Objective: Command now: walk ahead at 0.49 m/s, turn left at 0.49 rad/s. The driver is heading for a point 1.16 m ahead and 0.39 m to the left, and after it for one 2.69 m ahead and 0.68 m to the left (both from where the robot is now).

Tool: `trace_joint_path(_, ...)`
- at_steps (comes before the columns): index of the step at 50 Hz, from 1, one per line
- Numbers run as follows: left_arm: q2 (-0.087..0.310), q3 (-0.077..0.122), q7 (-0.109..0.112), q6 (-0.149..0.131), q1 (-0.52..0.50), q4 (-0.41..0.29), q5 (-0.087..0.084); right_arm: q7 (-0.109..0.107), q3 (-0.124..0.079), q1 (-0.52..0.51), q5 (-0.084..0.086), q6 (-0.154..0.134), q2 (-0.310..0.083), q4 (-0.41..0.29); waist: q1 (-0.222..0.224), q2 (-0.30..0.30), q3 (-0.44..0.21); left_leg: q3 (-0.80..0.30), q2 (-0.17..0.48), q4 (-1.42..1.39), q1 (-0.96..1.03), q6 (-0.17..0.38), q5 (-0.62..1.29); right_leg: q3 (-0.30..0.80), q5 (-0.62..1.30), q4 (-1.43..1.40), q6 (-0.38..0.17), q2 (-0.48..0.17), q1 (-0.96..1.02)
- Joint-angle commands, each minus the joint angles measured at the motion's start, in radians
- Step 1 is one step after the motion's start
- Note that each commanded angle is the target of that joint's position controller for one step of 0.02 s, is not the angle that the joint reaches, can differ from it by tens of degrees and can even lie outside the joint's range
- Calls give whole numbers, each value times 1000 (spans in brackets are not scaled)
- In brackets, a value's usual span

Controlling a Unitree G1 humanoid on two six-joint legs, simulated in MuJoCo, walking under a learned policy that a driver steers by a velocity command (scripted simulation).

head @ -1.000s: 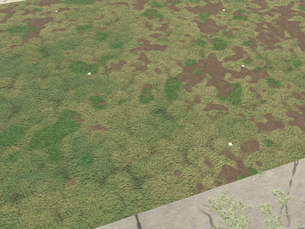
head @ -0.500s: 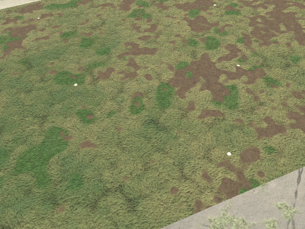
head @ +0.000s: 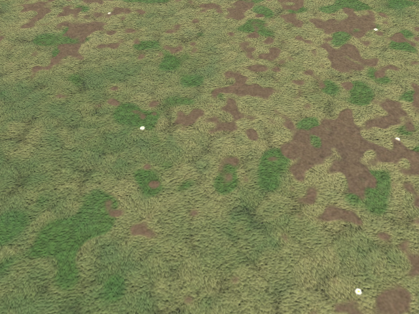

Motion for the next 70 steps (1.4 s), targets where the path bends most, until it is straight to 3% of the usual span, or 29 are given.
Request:
trace_joint_path(1, 115, 27, -24, -27, -38, -176, 0, -15, -86, 344, 23, 18, -269, 68, -94, 168, -317, -848, 440, -217, 739, 319, 36, 234, -88, 802, 10, 16, -723)
trace_joint_path(2, 170, 31, -33, -38, -120, -185, 7, -20, -76, 261, 27, 20, -200, 41, -80, 18, -152, -792, 423, -331, 586, 270, -203, 253, 19, 700, -4, -55, -781)
trace_joint_path(3, 184, 38, -40, -44, -164, -197, 5, -22, -64, 205, 22, 20, -151, 34, -37, -52, -35, -720, 390, -384, 414, 218, -200, 238, 68, 600, -4, -87, -744)
trace_joint_path(4, 173, 38, -37, -33, -182, -202, 14, -22, -54, 184, 16, 11, -123, 36, 9, -116, 11, -650, 344, -392, 304, 174, -69, 238, 80, 520, 12, -116, -683)
trace_joint_path(6, 133, 27, -40, 11, -159, -202, 35, -26, -50, 190, 20, -13, -138, 37, 46, -116, 13, -526, 277, -398, 171, 135, 90, 225, 86, 400, 47, -146, -573)
trace_joint_path(9, 119, 24, -43, 35, -239, -248, 33, -25, -59, 243, 25, -29, -181, 48, 29, -41, 3, -435, 211, -399, 136, 97, 231, 182, 198, 251, 79, -156, -573)
trace_joint_path(14, 136, 27, -52, 46, -445, -325, 25, -28, -60, 380, 29, -16, -178, 61, -68, 32, -19, -453, 188, -352, 314, 4, 306, 173, 396, 44, 96, -134, -703)
trace_joint_path(20, 139, 12, -65, 30, -620, -402, 16, -43, -64, 459, 8, -9, -192, 54, -124, 69, -14, -516, 212, -260, 488, 22, 441, 171, 349, -140, 80, -70, -735)
trace_joint_path(23, 168, 18, -60, 15, -537, -397, 5, -53, -71, 384, 7, -11, -217, 26, -58, 91, -33, -536, 222, -194, 430, -18, 518, 187, 301, -273, 45, -36, -506)
trace_joint_path(25, 228, 44, -38, -2, -290, -327, 2, -37, -75, 318, 16, -25, -237, 9, 63, 46, -150, -493, 153, 48, 332, -68, 627, 188, 302, -367, -1, -21, -140)
trace_joint_path(26, 292, 63, -18, -12, -128, -310, 23, -26, -63, 318, 31, -37, -192, -16, 121, -29, -285, -440, 102, 287, 204, -88, 399, 349, 144, -379, -44, -199, 107)
trace_joint_path(27, 369, 82, -10, -3, -82, -315, 50, -30, -39, 431, 63, -35, -75, -40, 69, -258, -416, -297, -42, 577, -99, -123, -348, 770, 106, -420, -148, -500, 376)
trace_joint_path(28, 326, 86, -17, 12, -120, -314, 30, -40, -48, 444, 28, -22, -173, -32, 42, -222, -390, -266, 23, 694, -208, -114, -360, 953, -37, -489, -189, -508, 286)
trace_joint_path(29, 230, 68, -21, 14, -193, -326, 22, -36, -56, 370, 11, -11, -191, -24, 26, -96, -223, -256, 77, 709, -223, -118, -249, 797, -76, -524, -164, -454, 126)
trace_joint_path(30, 175, 54, -27, 12, -241, -323, 18, -26, -54, 312, 6, -6, -177, -32, 18, -38, -129, -237, 108, 670, -204, -126, -178, 640, 23, -550, -139, -396, 3)
trace_joint_path(31, 160, 49, -29, 8, -244, -314, 20, -16, -53, 291, 2, 1, -161, -38, 5, -66, -92, -228, 133, 638, -181, -132, -154, 530, 130, -573, -115, -352, -65)
trace_joint_path(36, 160, 54, -43, -33, -170, -253, -4, 20, -44, 219, -12, 40, -116, -83, -21, -116, -57, -199, 168, 606, -213, -144, -78, 291, 426, -635, -111, -314, -129)
trace_joint_path(43, 172, 59, -44, -29, -100, -205, 2, 47, -18, -27, -6, 33, -81, -179, 17, -100, -6, -122, 180, 300, -247, -150, 166, 71, 537, -651, -90, -279, -105)
trace_joint_path(49, 216, 67, -28, -3, 1, -145, 4, 48, -10, -150, -20, 30, -85, -233, 49, -96, 23, -29, 134, 60, -139, -88, 7, 8, 719, -575, -78, -331, 31)
trace_joint_path(51, 242, 68, -26, 12, 14, -126, 6, 34, -20, -54, -27, 22, -101, -202, 2, -111, -44, -6, 65, 7, 20, -48, -78, -23, 1024, -394, -72, -335, 59)
trace_joint_path(52, 243, 64, -26, 19, 9, -124, 1, 24, -31, 91, -32, 10, -116, -151, -62, -89, -124, -3, 27, -71, 207, -24, -40, -56, 1043, -218, -58, -316, 16)
trace_joint_path(53, 221, 54, -27, 18, 2, -143, -3, 9, -52, 259, -46, 2, -167, -95, -129, -42, -232, -119, 109, -85, 478, 11, -56, -65, 824, 10, -39, -289, -160)
trace_joint_path(54, 104, 23, -50, 11, 48, -213, -22, -8, -77, 334, -47, 1, -278, -91, -110, 205, -384, -620, 455, -119, 842, 135, -108, -74, 92, 389, 18, -152, -579)
trace_joint_path(55, 204, 54, -44, 13, -27, -218, -12, -21, -84, 377, -6, 14, -288, -96, -141, 124, -429, -839, 534, -242, 815, 167, 20, 89, -124, 556, 25, -71, -680)
trace_joint_path(56, 208, 58, -45, 11, -125, -246, -14, -30, -80, 311, 6, 15, -268, -79, -115, 60, -273, -627, 475, -240, 710, 136, 146, 152, -18, 553, 14, -126, -747)
trace_joint_path(58, 166, 46, -51, 8, -124, -227, -11, -29, -54, 214, 11, -2, -174, -67, -28, 12, -115, -426, 377, -295, 449, 58, 282, 162, 68, 392, 9, -178, -649)
trace_joint_path(60, 146, 45, -59, 42, -54, -190, 16, -25, -38, 171, 15, -18, -128, -61, 29, 36, -93, -336, 318, -355, 314, 26, 286, 160, 92, 325, 22, -183, -527)
trace_joint_path(62, 134, 48, -70, 56, -67, -188, 21, -21, -39, 198, 22, -33, -135, -38, 39, 34, -75, -304, 296, -400, 289, 33, 288, 147, 135, 292, 30, -177, -535)
trace_joint_path(70, 119, 45, -75, 54, -357, -266, 13, -23, -37, 342, 21, -42, -143, 43, -29, 34, 18, -244, 285, -461, 390, 14, 274, 133, 393, -5, 50, -174, -702)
